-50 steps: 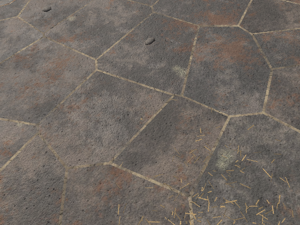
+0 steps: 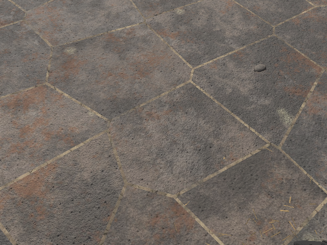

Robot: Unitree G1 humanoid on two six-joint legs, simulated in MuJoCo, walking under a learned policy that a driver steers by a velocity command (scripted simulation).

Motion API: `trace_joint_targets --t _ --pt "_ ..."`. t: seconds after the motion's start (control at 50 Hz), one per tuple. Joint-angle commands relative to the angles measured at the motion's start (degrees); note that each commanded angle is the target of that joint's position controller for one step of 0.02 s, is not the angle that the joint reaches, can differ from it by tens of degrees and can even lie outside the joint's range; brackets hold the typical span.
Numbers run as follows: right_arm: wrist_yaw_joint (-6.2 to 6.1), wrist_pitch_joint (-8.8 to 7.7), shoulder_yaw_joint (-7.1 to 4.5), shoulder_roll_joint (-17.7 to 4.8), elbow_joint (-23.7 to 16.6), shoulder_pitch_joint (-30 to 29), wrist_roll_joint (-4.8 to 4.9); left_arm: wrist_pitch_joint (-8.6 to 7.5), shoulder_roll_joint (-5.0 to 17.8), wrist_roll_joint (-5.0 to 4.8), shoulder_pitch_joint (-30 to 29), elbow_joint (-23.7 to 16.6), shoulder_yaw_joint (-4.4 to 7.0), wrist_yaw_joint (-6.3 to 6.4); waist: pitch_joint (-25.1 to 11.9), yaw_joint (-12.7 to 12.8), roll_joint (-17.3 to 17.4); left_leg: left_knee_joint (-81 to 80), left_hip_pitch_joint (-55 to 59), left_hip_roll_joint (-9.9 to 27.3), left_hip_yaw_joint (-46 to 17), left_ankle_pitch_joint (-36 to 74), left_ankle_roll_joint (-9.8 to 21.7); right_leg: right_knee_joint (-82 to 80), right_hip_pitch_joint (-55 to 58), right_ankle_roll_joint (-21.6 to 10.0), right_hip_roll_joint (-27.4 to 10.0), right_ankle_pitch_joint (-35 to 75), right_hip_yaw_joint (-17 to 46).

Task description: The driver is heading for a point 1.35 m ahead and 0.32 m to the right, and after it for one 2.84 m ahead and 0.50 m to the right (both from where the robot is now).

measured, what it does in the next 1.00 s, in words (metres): steps on the spot, turning right: right foot, then right foot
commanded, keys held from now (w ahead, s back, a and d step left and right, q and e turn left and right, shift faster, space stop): e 0.86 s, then q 0.12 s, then w+q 0.02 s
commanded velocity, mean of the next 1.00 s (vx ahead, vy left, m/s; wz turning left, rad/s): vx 0.01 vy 0.00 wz -0.36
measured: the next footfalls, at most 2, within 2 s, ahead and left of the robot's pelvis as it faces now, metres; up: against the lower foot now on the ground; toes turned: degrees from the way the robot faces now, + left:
right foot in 0.22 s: +0.10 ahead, -0.15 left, +0.00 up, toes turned -3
right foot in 0.88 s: +0.04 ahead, -0.16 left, +0.00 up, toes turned -27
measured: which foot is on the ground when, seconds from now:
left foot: down 0.00-0.88, up 0.90-1.00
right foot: up 0.00-0.20, down 0.22-0.48, up 0.50-0.86, down 0.88-1.00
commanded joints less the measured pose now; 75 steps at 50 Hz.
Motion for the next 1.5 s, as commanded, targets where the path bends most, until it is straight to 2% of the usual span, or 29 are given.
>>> trace_joint_targets --t 0.02,0.08,0.2,0.24,0.26,0.3,0.36,0.4,0.46,0.48,0.5,0.52,0.56,0.7,0.84,0.88,0.9,0.92,0.94,0.96,1.02,1.06,1.12,1.32,1.38,1.44,1.46,1.48,1.5 --pt "-0.77 -1.70 -1.22 -5.20 -2.68 -2.27 -1.11 0.33 3.27 0.48 7.51 -0.57 0.88 0.36 -12.79 1.92 7.09 -10.19 5.97 13.12 -9.70 18.99 10.21 -7.21 6.15 0.41 -1.68 4.41 -0.03" --pt "-1.03 -1.78 -0.51 -3.60 -0.19 -1.50 -1.59 0.56 0.23 0.13 4.43 -0.73 -0.52 -0.02 -12.61 -0.03 8.33 -11.21 5.24 13.09 -7.07 11.66 9.78 -19.34 11.93 0.13 -2.62 8.14 0.28" --pt "-1.23 -0.32 -1.08 -6.60 1.69 -1.63 -0.67 1.07 3.64 -0.21 0.51 -3.36 0.57 -0.55 -5.55 -0.40 7.07 -10.60 5.19 15.01 -10.47 -9.80 8.14 -33.75 15.00 -3.49 -0.09 9.73 -2.05" --pt "-1.82 -0.28 -0.94 -5.63 2.68 1.83 -0.61 0.90 6.06 0.60 0.14 -5.05 0.97 -0.55 -5.62 -1.15 2.36 -4.61 6.63 12.15 -7.68 -7.10 3.52 -38.86 16.54 -5.94 -3.53 24.19 3.50" --pt "-2.00 -0.53 -1.10 -5.09 2.08 4.42 -1.12 1.00 9.90 0.03 -1.45 -5.33 2.15 -0.48 -5.64 -4.42 -6.48 -1.50 5.73 6.36 -1.35 -8.54 0.51 -39.23 15.30 -8.83 -5.93 26.58 8.74" --pt "-2.61 -0.33 -1.36 -4.10 0.90 -0.79 -1.34 1.11 6.96 -0.33 0.58 -5.69 2.01 -0.82 -6.07 -1.17 -11.67 7.37 5.28 1.40 5.03 -9.06 -3.40 -44.79 14.30 -12.96 -9.31 21.82 17.04" --pt "-2.32 0.15 -1.66 -2.59 -0.20 -1.40 -0.62 0.76 7.12 -0.37 0.60 -7.16 2.51 -0.56 -7.17 -0.44 -13.12 11.22 -0.32 0.78 1.96 -16.49 -2.88 -44.06 20.18 -16.04 -11.45 30.60 22.66" --pt "-1.64 -0.35 -1.73 -2.11 -0.20 -0.59 -0.34 0.86 7.83 -0.88 -0.07 -7.73 3.08 -0.34 -9.05 -0.90 -10.90 9.09 -0.64 1.16 0.64 -19.80 -2.59 -42.10 23.20 -15.98 -10.99 36.37 23.39" --pt "-0.74 -0.90 -2.77 -4.31 1.79 4.43 -0.22 2.66 6.97 -1.98 -3.91 -9.64 3.39 0.26 -12.12 -2.76 -5.50 -4.77 13.91 5.00 -0.27 -1.13 -1.96 -36.56 16.35 -10.52 -5.29 28.17 18.24" --pt "-0.96 -0.43 -3.97 -8.87 1.34 3.10 -1.00 2.88 4.42 -1.54 -2.68 -10.61 2.72 0.13 -10.04 -0.29 5.95 -6.93 18.08 12.77 -8.63 5.79 1.87 -28.81 6.57 -6.70 1.01 16.95 10.92" --pt "-0.93 -0.19 -4.25 -9.76 1.24 3.43 -1.55 2.70 4.91 -0.99 -1.28 -10.69 2.83 0.00 -8.29 -0.74 17.32 -10.13 19.18 22.52 -19.20 15.97 9.91 -20.44 -1.00 -3.29 6.17 -4.43 3.50" --pt "-1.14 -0.55 -3.47 -7.56 0.33 4.10 -1.71 2.53 7.88 -0.38 -0.59 -9.80 4.08 -0.15 -8.61 -1.95 13.79 -10.20 20.18 27.75 -22.06 23.07 14.91 -6.02 -4.01 -1.23 4.14 -13.14 4.55" --pt "-1.82 -0.87 -3.06 -6.47 -0.29 0.40 -0.94 3.03 7.47 -1.40 0.92 -7.66 4.75 -0.47 -7.06 0.30 5.62 -8.79 19.80 23.49 -13.56 22.50 12.04 1.75 -6.29 -0.05 2.48 -7.65 5.82" --pt "-3.47 0.74 -3.75 -8.52 1.25 2.22 -0.62 3.74 1.54 -1.62 -5.99 -10.32 2.21 -1.83 -8.26 -3.55 9.12 -9.53 23.88 20.26 -0.21 22.79 10.33 -13.84 -2.30 2.08 0.05 1.16 -1.36" --pt "-2.22 0.70 -4.76 -11.15 2.55 0.60 1.51 4.58 3.38 -1.66 -3.15 -10.71 3.22 -3.19 -8.53 -1.33 10.95 -5.01 20.31 22.49 4.24 18.96 6.94 -35.12 11.44 -3.06 1.50 7.39 -6.81" --pt "-1.97 0.32 -3.82 -8.08 4.66 4.45 1.39 4.43 6.01 -1.12 0.83 -9.69 4.40 -2.47 -10.07 -0.14 4.45 4.78 11.26 18.12 9.14 8.39 0.45 -46.07 25.96 -7.20 1.54 22.12 -2.69" --pt "-1.48 -0.03 -1.78 -3.33 2.58 3.42 -1.93 3.93 11.18 -0.37 3.02 -10.86 5.27 -1.31 -12.58 -0.50 -12.54 21.11 -4.68 11.84 12.97 -18.74 -5.22 -45.23 38.29 -12.70 -13.38 47.88 16.03" --pt "-1.82 0.17 -2.08 -4.78 1.69 0.29 -1.23 2.69 9.78 1.48 1.67 -11.08 4.20 -1.50 -14.40 1.68 -13.71 31.95 -10.12 7.39 6.06 -32.59 -7.80 -45.78 32.44 -24.42 -22.98 51.31 23.09" --pt "-2.00 0.70 -2.87 -7.64 2.57 -1.15 0.20 1.46 5.76 1.72 1.43 -10.29 2.86 -1.95 -13.84 2.84 -7.17 35.75 -8.52 9.12 1.59 -30.97 -8.02 -46.71 29.35 -24.25 -19.65 47.19 17.77" --pt "-1.95 1.16 -2.76 -6.72 3.44 -0.20 0.89 0.54 2.99 1.58 -1.11 -8.86 1.80 -2.09 -11.70 0.63 -6.54 34.31 -7.27 9.87 -0.05 -27.62 -7.78 -46.70 27.08 -20.65 -15.42 41.88 12.42" --pt "-1.80 1.87 -2.97 -7.13 6.63 4.15 0.49 -0.09 3.48 0.27 -1.96 -6.11 1.89 -1.67 -9.64 -0.53 -6.71 31.56 -4.26 8.49 1.61 -17.02 -8.76 -51.29 24.21 -17.14 -11.18 23.44 7.34" --pt "-1.50 1.54 -3.17 -7.91 6.22 2.57 1.73 -0.28 4.98 0.25 0.51 -4.81 2.54 -1.09 -6.56 1.54 -7.00 30.93 -8.78 7.90 1.13 -13.63 -8.06 -56.74 25.74 -17.21 -12.30 3.03 9.97" --pt "-1.78 0.55 -3.07 -6.94 5.20 -0.13 1.78 -1.63 4.32 0.37 2.40 -2.96 2.62 -0.32 -2.43 2.34 -5.94 27.07 -14.94 8.30 -2.03 -10.14 -6.57 -60.69 29.60 -16.23 -14.50 -2.35 11.23" --pt "0.38 -0.45 -1.64 -2.48 3.19 -1.87 0.99 -2.99 6.26 0.00 2.16 0.15 4.53 -1.00 0.40 2.05 -2.58 13.92 -10.05 10.90 2.08 -5.81 -5.70 -60.34 26.89 -15.64 -14.66 14.82 -4.22" --pt "1.09 0.16 -1.96 -3.61 1.35 -1.66 1.17 -2.04 7.85 -1.18 1.72 0.62 5.15 -1.28 -1.20 1.57 -4.40 11.05 -4.78 9.72 4.55 -6.81 -4.36 -54.57 25.66 -14.27 -14.96 21.98 -7.15" --pt "0.96 1.14 -4.11 -6.93 1.89 6.02 0.82 -1.36 7.46 -2.79 0.07 0.58 5.05 -1.45 -6.77 -3.59 -1.85 2.15 9.75 4.00 8.13 -2.51 -0.38 -36.87 22.87 -9.46 -11.95 35.04 -12.10" --pt "-0.07 1.38 -5.94 -11.21 3.29 12.96 0.86 -1.50 4.74 -1.74 2.44 0.96 4.09 -1.68 -10.99 -6.19 4.12 -1.56 21.15 4.20 4.57 7.25 2.13 -23.15 16.64 -5.51 -8.20 30.40 -14.57" --pt "-1.39 1.48 -7.08 -18.50 2.23 14.59 1.24 -1.59 -1.09 2.32 3.32 -1.79 2.06 -1.81 -12.44 -3.03 21.24 -1.29 31.70 19.07 -17.70 29.25 9.24 -1.57 -1.74 -0.22 -0.47 -13.24 -14.98" --pt "-0.40 -0.07 -6.14 -17.95 -1.02 13.10 -0.24 -2.15 1.99 1.04 5.34 -2.26 2.39 -1.71 -21.72 -3.80 17.79 -8.68 33.48 27.54 -37.63 17.50 19.58 9.27 -8.52 0.57 4.06 -17.66 -1.11"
